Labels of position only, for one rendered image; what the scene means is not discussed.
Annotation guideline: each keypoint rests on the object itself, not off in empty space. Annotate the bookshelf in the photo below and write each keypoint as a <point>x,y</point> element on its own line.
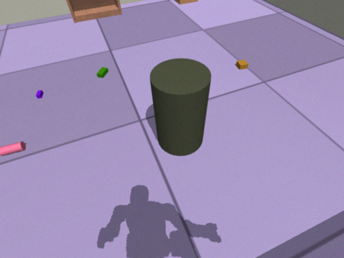
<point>82,10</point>

